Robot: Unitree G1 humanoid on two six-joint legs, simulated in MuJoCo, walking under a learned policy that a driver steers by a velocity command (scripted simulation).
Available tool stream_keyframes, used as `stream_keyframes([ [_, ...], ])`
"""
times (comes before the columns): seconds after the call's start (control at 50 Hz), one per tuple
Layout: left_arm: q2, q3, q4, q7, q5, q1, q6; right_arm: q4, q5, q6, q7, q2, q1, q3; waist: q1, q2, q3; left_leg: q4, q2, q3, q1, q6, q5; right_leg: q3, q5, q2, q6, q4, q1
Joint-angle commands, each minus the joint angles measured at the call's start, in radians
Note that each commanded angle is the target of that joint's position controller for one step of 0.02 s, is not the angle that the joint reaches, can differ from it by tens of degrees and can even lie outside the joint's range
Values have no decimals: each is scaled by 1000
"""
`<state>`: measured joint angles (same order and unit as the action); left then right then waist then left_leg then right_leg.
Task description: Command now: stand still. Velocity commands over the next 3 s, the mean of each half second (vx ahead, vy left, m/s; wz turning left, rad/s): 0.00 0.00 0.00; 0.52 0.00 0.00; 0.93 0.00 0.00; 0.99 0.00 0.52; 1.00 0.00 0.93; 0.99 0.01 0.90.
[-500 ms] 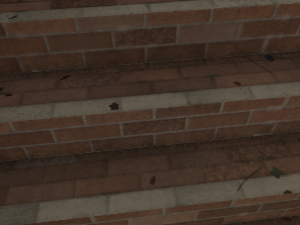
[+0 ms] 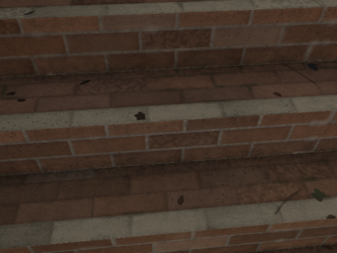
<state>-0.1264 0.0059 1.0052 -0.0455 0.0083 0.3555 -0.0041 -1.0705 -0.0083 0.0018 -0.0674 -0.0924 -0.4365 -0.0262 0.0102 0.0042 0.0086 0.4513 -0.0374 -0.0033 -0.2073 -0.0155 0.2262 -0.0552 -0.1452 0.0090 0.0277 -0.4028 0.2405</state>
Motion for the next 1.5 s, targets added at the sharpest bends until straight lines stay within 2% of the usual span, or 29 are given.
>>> stream_keyframes([
  [0.02,-68,-11,-6,-4,0,84,-5,9,-2,5,1,-69,-101,11,3,-15,97,-127,-78,74,-85,87,52,121,-117,-119,51,108,-5],
  [0.54,-74,-7,43,2,-6,91,0,53,-5,16,10,-71,-78,9,12,-23,92,-155,-87,92,-35,108,-6,99,-56,-138,52,80,7],
  [0.6,-127,-29,32,9,-8,69,4,50,-2,2,12,-179,-96,51,-4,-83,83,-182,-94,180,-51,188,510,35,-399,-54,97,-84,148],
  [0.66,-65,-21,-61,37,3,-146,-10,10,-7,-4,10,-210,-193,75,-113,-262,140,-358,-318,540,14,351,728,-48,-244,-37,95,-623,547],
  [0.68,-64,-29,-87,43,24,-188,-18,4,-13,7,10,-210,-173,83,-103,-220,121,-358,-330,574,28,381,656,-12,-239,-46,73,-946,654],
  [0.76,9,-4,-204,55,38,-223,-61,-39,-24,82,19,-199,-110,95,-13,-60,25,-280,-256,350,97,317,350,99,-200,-93,74,-1396,848],
  [0.86,-38,-12,-370,36,11,-405,-57,-45,-30,128,6,-171,-162,87,-55,-83,88,-362,-381,385,255,289,465,179,-385,-153,69,-1619,1260],
  [0.9,-15,-8,-447,26,1,-519,-47,-35,-40,145,17,-220,-164,106,-88,-170,96,-400,-436,372,331,280,501,192,-549,-160,92,-1813,1461],
  [0.94,-18,-5,-538,15,-6,-632,-31,-33,-41,165,29,-256,-144,120,-93,-153,149,-467,-460,276,338,220,538,200,-645,-196,111,-1808,1572],
  [0.96,11,27,-614,12,-10,-714,-22,-55,-23,155,40,-254,-117,118,-83,-139,165,-544,-399,165,205,153,533,167,-663,-230,134,-1569,1444],
  [0.98,-2,34,-671,17,-19,-744,-14,-66,-15,157,38,-231,-94,104,-81,-170,195,-678,-368,89,87,162,454,77,-610,-233,144,-1443,1284],
  [1.0,30,60,-644,56,-33,-584,-9,10,41,146,43,-207,102,89,34,-92,144,-838,-261,-75,-377,174,258,-43,-376,-214,179,-998,567],
  [1.02,-2,28,-545,58,-35,-352,-1,61,67,142,58,-251,133,93,72,-70,-32,-739,-216,-133,-468,250,-74,-125,-230,-127,171,-1006,126],
  [1.04,-111,-37,-424,52,-21,-44,4,115,77,170,76,-364,115,110,184,-60,-296,-396,-203,-162,-364,285,-1125,-244,-279,58,118,-1114,-215],
  [1.06,-189,-80,-351,38,-6,201,21,129,72,192,105,-496,117,157,318,-107,-498,28,-234,-69,-177,274,-1611,-105,-355,107,108,-964,-289],
  [1.08,-324,-125,-327,22,33,294,21,142,79,199,146,-460,199,177,368,28,-488,475,-137,23,-198,178,-1183,357,-644,-19,100,-432,-234],
  [1.1,-434,-148,-271,-6,7,245,20,238,29,199,171,-215,181,143,274,500,-502,962,149,237,-485,135,-149,1010,-1185,-266,34,160,-244],
  [1.12,-379,-122,-314,-17,-41,-39,22,290,-49,176,147,-19,234,113,145,451,-346,1477,186,489,-613,118,-165,1105,-1251,-292,-126,232,22],
  [1.14,-315,-92,-290,-1,-15,-214,22,358,-79,155,123,66,232,83,3,425,-266,1680,150,457,-705,115,-251,975,-1116,-281,-168,126,172],
  [1.2,-15,-38,-76,66,16,-293,-31,338,-100,117,86,68,92,35,-209,147,-93,1692,83,198,-798,163,-486,409,-692,-169,-58,-232,341],
  [1.24,16,-38,12,82,21,-159,-88,363,-67,102,71,80,238,12,-153,125,-8,1767,73,176,-952,174,-432,295,-458,-187,-4,-159,338],
  [1.28,-22,-46,42,77,11,-91,-113,414,-26,96,69,45,392,6,-91,58,58,1642,76,103,-990,159,-379,233,-250,-199,-3,6,343],
  [1.36,-67,-45,133,72,4,124,-146,457,48,93,41,106,522,-23,-26,18,107,2040,133,140,-1381,206,-62,230,-230,-267,39,163,26],
  [1.4,-60,-37,132,70,-6,136,-151,522,48,84,42,87,679,-42,-4,-99,132,1683,146,29,-1246,203,-84,75,-169,-217,-28,300,128],
  [1.42,-36,-30,143,63,-7,171,-144,522,42,78,48,92,733,-48,30,-92,100,1600,153,-65,-1154,205,-117,12,5,-192,-22,340,142],
  [1.44,-56,-26,147,37,-45,251,-141,530,56,64,59,84,772,-66,47,-37,59,1417,113,-249,-1005,196,-46,-19,153,-216,12,506,149],
  [1.46,-49,-24,174,13,-45,322,-131,517,28,53,63,85,751,-71,61,22,3,1402,71,-314,-935,204,-25,-11,267,-211,51,520,33],
  [1.48,-51,-13,152,-4,-80,279,-129,455,33,58,65,57,631,-59,-11,-22,-52,1221,111,-366,-683,209,9,-152,807,-156,41,436,37],
  [1.5,-121,-23,118,-23,-101,254,-137,417,37,58,61,35,506,-66,-67,42,-160,1079,165,-371,-448,197,68,-157,1445,-181,79,307,15],
])
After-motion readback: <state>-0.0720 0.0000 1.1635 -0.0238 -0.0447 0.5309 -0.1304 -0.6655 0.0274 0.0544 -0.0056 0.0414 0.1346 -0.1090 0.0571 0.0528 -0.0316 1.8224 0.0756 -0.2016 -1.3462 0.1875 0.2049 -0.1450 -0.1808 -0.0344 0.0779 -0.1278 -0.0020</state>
